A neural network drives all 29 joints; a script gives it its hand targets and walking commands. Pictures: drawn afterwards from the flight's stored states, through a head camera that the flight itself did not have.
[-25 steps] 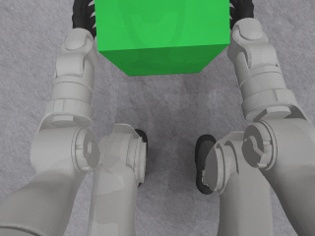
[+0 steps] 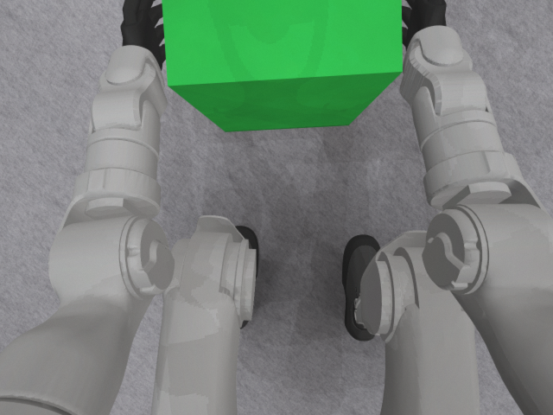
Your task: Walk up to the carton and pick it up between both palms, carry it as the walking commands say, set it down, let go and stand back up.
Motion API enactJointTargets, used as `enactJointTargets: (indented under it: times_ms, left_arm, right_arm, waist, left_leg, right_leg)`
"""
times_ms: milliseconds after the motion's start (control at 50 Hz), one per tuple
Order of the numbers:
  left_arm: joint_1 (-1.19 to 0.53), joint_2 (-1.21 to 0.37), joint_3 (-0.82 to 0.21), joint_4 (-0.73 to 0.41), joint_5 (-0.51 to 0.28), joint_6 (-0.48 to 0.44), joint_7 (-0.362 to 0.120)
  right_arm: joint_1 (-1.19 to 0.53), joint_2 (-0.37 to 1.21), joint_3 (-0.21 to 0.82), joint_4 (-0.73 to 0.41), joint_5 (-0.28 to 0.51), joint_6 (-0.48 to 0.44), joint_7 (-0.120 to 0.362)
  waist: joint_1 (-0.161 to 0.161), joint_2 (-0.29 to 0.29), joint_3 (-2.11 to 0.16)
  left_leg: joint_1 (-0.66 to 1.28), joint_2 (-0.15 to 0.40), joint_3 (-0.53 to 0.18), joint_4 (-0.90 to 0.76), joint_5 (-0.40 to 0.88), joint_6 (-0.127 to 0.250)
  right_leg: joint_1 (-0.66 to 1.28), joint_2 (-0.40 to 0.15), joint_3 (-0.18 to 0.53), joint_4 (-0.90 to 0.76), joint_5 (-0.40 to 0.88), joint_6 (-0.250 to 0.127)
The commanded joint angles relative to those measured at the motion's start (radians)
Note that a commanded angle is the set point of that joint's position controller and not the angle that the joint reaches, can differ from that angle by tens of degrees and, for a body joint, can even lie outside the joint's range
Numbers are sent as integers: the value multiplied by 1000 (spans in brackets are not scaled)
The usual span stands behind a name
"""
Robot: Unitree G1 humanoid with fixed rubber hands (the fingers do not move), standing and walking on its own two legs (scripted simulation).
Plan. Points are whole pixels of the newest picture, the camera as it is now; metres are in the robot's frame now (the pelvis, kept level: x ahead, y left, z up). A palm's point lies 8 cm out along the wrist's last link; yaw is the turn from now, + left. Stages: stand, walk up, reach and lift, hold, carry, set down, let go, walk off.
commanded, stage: set down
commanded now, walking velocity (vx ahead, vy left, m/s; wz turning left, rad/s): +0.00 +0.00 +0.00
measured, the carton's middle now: (282, 47) +0.55 +0.06 -0.22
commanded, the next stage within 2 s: none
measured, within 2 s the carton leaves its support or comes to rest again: rests again in 0.34 s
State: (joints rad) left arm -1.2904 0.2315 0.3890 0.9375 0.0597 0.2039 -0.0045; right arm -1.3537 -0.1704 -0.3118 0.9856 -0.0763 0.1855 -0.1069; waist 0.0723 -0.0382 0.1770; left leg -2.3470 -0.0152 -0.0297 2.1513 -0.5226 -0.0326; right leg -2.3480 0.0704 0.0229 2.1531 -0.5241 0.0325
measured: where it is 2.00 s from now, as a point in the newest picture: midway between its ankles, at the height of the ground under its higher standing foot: (298, 300)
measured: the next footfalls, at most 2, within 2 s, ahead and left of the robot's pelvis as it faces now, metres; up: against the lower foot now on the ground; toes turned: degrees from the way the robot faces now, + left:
none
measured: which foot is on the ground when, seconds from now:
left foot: down 0.00-1.00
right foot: down 0.00-1.00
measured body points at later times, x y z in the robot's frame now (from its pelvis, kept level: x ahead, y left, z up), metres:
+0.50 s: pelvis +0.00 +0.00 +0.01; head +0.35 +0.03 +0.28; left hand +0.52 +0.22 -0.16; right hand +0.55 -0.10 -0.16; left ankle +0.12 +0.13 -0.33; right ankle +0.12 -0.12 -0.33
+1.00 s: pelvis +0.01 +0.01 +0.02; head +0.36 +0.03 +0.30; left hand +0.52 +0.26 -0.13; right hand +0.56 -0.13 -0.13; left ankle +0.12 +0.13 -0.33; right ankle +0.12 -0.12 -0.33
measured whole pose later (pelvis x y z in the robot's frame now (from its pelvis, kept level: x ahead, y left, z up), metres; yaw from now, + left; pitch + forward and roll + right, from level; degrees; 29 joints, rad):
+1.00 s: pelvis +0.01 +0.01 +0.02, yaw +1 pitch +40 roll -1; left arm -1.21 0.34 0.18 0.92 -0.19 0.06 0.09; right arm -1.25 -0.33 -0.10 0.93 0.17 0.08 -0.13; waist 0.06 -0.01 0.22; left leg -2.26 -0.04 -0.03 2.12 -0.56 -0.02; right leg -2.23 0.05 0.03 2.12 -0.58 0.05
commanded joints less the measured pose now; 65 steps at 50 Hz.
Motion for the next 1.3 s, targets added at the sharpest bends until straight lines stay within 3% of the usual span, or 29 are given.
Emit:
enactJointTargets:
  times_ms: [0, 120, 240, 320, 400, 500, 660, 780, 980, 1140, 1280]
  left_arm:
    - [-519, -834, -330, -51, -68, -19, -246]
    - [-498, -765, -305, -40, -63, -30, -225]
    - [-464, -584, -269, -15, -64, -61, -165]
    - [-411, -327, -218, 19, -78, -104, -82]
    - [-299, 76, -146, 38, -109, -167, 54]
    - [-288, 197, -180, 53, -184, -200, 117]
    - [-236, 223, -234, 64, -262, -212, 109]
    - [-199, 238, -232, 40, -275, -208, 96]
    - [-120, 255, -170, -179, -240, -150, 97]
    - [-36, 208, -116, -179, -181, -117, 68]
    - [-12, 200, -91, -178, -156, -110, 44]
  right_arm:
    - [-454, 858, 304, -21, 56, -14, 230]
    - [-434, 780, 279, -8, 51, -27, 215]
    - [-411, 591, 243, 12, 60, -58, 169]
    - [-376, 324, 206, 25, 81, -87, 106]
    - [-302, -97, 151, 43, 122, -127, -1]
    - [-293, -204, 189, 30, 188, -157, -47]
    - [-229, -248, 228, 12, 248, -167, -35]
    - [-202, -265, 221, -19, 262, -165, -17]
    - [-135, -266, 181, -216, 232, -105, -27]
    - [-68, -214, 136, -200, 166, -73, -11]
    - [-55, -190, 118, -193, 137, -65, -8]
  waist:
    - [41, -16, -943]
    - [41, -14, -942]
    - [44, -5, -949]
    - [44, -1, -948]
    - [32, 4, -940]
    - [31, 26, -1031]
    - [15, 18, -1088]
    - [19, 6, -1114]
    - [20, 23, -1327]
    - [9, 18, -1180]
    - [10, 13, -1202]
  left_leg:
    - [465, -69, 90, -182, 150, 11]
    - [480, -66, 92, -179, 145, 6]
    - [521, -61, 97, -178, 138, -5]
    - [560, -56, 98, -188, 131, -14]
    - [637, -44, 92, -215, 134, -23]
    - [702, -32, 79, -199, 235, -28]
    - [709, -13, 62, -184, 317, -20]
    - [721, -7, 59, -181, 330, -11]
    - [857, -24, 90, -260, 342, -9]
    - [780, -42, 97, -398, 277, -13]
    - [802, -49, 104, -514, 288, -15]
  right_leg:
    - [499, 74, -84, -152, 107, -31]
    - [505, 71, -87, -149, 100, -24]
    - [530, 62, -89, -146, 89, -11]
    - [566, 47, -90, -154, 72, 0]
    - [608, 23, -89, -175, 62, 9]
    - [644, 7, -70, -164, 146, 8]
    - [650, -14, -62, -146, 219, 7]
    - [639, -19, -69, -138, 218, 4]
    - [750, -3, -103, -220, 223, 0]
    - [719, 9, -100, -352, 175, -3]
    - [795, 15, -90, -476, 191, -3]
